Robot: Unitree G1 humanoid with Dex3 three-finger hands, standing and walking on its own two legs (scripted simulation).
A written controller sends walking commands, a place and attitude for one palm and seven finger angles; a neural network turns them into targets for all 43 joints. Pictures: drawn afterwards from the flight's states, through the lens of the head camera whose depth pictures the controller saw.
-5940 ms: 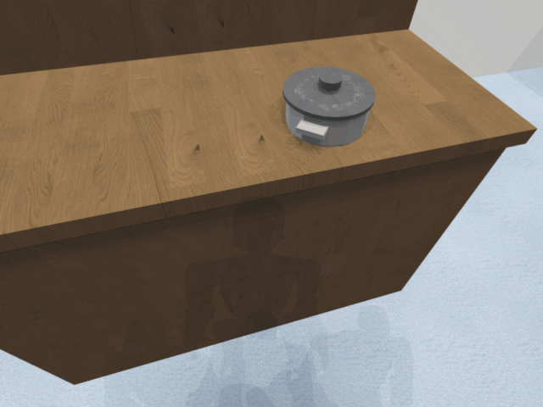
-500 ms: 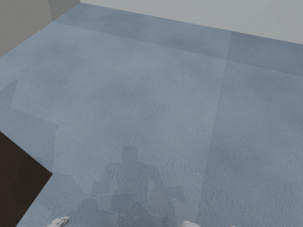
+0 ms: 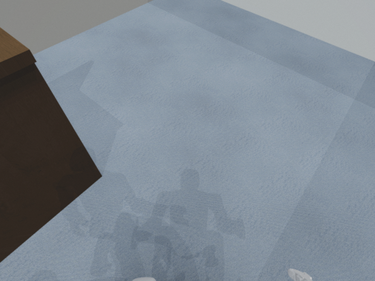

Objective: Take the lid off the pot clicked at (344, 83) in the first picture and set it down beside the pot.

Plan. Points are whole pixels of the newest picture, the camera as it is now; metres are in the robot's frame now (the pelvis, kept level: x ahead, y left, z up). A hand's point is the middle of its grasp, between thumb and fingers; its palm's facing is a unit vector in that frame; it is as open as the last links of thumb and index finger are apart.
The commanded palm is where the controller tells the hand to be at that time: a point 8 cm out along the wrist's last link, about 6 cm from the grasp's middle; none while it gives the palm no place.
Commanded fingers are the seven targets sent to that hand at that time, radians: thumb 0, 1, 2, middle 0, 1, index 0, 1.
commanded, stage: turn to face it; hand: left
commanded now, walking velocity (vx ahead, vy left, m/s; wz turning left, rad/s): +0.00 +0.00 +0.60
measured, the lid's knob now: out of the picture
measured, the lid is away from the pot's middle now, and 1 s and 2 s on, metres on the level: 0.00 0.00 0.00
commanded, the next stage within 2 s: take the last steps up to it in 1.50 s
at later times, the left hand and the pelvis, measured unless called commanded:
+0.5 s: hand out of the picture +0.06 +0.19 -0.12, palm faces +0.31 -0.89 -0.33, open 7.4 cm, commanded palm none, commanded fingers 0.00 0.90 0.90 -0.20 -0.30 -0.20 -0.30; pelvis +0.02 -0.04 +0.01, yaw +19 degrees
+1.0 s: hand out of the picture -0.04 +0.22 -0.15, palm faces +0.61 -0.74 -0.27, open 7.4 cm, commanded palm none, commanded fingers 0.00 0.90 0.90 -0.20 -0.30 -0.20 -0.30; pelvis +0.03 +0.00 +0.02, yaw +36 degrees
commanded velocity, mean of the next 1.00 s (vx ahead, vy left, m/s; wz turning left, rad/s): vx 0.00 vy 0.00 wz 0.60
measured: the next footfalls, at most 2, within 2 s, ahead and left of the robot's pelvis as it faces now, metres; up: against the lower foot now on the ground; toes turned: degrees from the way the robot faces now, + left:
right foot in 0.36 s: +0.09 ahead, -0.14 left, +0.00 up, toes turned +11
left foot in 0.78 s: +0.02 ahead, +0.10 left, +0.00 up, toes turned +33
